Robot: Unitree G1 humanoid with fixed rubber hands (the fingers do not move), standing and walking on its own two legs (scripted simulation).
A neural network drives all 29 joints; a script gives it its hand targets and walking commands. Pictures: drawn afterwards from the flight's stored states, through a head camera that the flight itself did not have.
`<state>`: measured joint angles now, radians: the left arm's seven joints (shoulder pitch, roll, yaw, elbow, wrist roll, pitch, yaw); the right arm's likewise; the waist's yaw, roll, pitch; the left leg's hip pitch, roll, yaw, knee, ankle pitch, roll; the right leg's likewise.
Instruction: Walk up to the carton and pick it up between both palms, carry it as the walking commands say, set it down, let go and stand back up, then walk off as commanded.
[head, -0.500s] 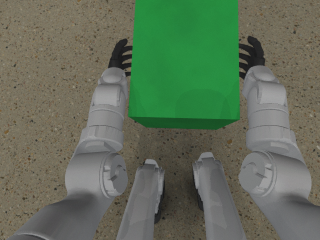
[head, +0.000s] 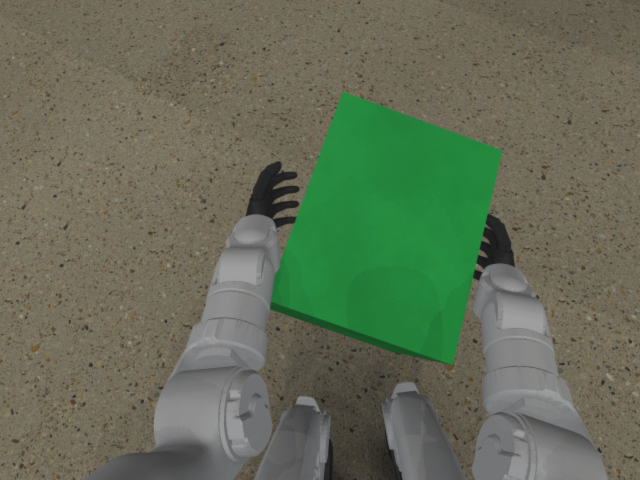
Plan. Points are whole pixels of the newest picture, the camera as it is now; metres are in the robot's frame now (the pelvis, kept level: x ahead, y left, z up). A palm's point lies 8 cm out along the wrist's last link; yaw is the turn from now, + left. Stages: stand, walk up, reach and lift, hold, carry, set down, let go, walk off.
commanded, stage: reach and lift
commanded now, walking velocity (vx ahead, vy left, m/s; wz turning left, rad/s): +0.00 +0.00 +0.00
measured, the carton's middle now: (370, 239) +0.46 -0.05 -0.11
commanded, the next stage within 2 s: none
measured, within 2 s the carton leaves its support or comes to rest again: neither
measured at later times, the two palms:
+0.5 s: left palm (259, 187) +0.45 +0.09 +0.06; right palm (521, 252) +0.38 -0.21 +0.01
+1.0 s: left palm (223, 188) +0.41 +0.10 +0.13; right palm (546, 247) +0.35 -0.19 +0.09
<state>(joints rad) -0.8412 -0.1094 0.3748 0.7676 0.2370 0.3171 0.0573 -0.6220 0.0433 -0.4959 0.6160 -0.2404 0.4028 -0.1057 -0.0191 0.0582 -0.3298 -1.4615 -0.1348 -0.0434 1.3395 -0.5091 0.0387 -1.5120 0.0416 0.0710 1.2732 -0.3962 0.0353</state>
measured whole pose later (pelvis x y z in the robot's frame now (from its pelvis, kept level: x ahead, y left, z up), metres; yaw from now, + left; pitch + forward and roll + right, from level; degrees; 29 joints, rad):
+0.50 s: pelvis +0.03 -0.03 +0.07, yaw +0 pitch +29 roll +1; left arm -0.73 -0.09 0.37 0.69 0.26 0.39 0.04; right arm -0.54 0.12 -0.48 0.60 -0.31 0.40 -0.08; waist -0.03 0.05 -0.24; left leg -1.11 -0.10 -0.06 1.08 -0.40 0.02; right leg -1.16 0.06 0.08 1.02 -0.35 0.01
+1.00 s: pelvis +0.03 -0.02 +0.11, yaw +0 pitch +14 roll -1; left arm -0.60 -0.16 0.40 0.66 0.35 0.28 0.02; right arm -0.43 0.11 -0.37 0.56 -0.24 0.51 -0.12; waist -0.03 0.00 -0.17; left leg -0.72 -0.09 -0.11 0.87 -0.39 0.02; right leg -0.77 0.06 0.07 0.80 -0.28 0.01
